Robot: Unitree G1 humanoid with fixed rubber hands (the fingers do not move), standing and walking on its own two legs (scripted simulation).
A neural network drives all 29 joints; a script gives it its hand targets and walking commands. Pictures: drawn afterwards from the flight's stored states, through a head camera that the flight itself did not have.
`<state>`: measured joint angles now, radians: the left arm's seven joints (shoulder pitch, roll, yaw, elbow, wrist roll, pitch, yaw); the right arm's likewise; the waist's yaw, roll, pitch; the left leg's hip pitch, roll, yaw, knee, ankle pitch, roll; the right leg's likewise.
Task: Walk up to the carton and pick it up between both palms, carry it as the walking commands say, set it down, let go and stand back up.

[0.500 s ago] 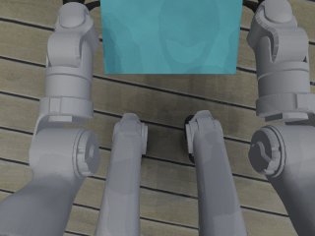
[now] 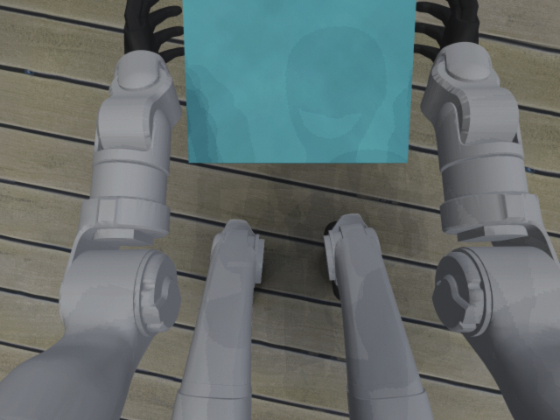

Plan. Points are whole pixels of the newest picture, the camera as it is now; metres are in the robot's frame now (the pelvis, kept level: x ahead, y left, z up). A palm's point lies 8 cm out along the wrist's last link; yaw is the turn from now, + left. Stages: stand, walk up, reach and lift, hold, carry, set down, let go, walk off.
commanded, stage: reach and lift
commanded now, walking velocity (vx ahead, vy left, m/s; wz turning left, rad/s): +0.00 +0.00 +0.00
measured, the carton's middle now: (296, 55) +0.55 -0.01 -0.17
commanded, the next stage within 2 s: none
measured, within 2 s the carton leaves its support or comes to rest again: neither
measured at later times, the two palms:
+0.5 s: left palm (112, 51) +0.50 +0.16 -0.01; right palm (491, 45) +0.49 -0.17 -0.01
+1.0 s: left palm out of the picture +0.49 +0.17 +0.12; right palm out of the picture +0.47 -0.17 +0.12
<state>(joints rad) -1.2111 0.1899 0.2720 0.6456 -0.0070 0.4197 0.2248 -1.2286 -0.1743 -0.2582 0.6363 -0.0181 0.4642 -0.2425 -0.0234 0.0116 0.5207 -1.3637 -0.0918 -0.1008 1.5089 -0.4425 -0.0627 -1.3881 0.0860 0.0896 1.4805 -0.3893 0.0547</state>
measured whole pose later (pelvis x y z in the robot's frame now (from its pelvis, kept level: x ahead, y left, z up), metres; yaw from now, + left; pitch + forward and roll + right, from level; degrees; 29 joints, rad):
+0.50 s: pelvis +0.00 +0.00 +0.06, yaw +0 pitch +12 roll +0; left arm -1.10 0.16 0.23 0.62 -0.02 0.41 0.24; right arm -1.09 -0.15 -0.24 0.59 -0.03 0.47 -0.24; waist -0.03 0.03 0.52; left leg -1.11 -0.09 -0.12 1.27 -0.37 -0.05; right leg -1.12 0.07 0.09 1.24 -0.32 0.05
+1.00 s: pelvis +0.09 +0.00 +0.13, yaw +0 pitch +22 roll +0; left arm -0.70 0.00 0.46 0.76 0.28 0.40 0.01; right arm -0.70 0.04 -0.46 0.73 -0.31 0.44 0.05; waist -0.03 0.01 -0.19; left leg -0.96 -0.05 -0.12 0.91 -0.33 -0.03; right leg -0.98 0.06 0.10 0.88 -0.29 0.03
